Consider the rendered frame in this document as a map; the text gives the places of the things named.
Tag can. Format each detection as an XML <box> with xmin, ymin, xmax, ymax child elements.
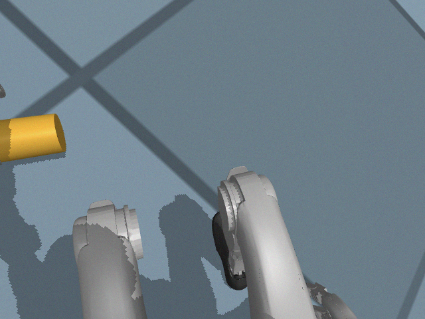
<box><xmin>0</xmin><ymin>114</ymin><xmax>66</xmax><ymax>162</ymax></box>

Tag right robot hand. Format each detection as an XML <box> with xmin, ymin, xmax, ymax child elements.
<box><xmin>306</xmin><ymin>282</ymin><xmax>358</xmax><ymax>319</ymax></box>

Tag right robot foot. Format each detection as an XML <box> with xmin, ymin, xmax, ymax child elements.
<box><xmin>212</xmin><ymin>212</ymin><xmax>247</xmax><ymax>290</ymax></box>

